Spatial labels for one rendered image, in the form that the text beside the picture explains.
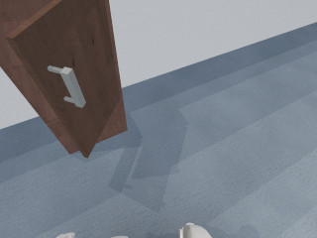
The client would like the robot right thigh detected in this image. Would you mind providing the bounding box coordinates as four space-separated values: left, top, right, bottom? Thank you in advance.
178 224 212 238

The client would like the handle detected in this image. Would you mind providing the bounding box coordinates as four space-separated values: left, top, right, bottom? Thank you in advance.
47 65 86 108

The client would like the cupboard door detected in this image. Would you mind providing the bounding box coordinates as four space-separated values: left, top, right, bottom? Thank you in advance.
5 0 121 159

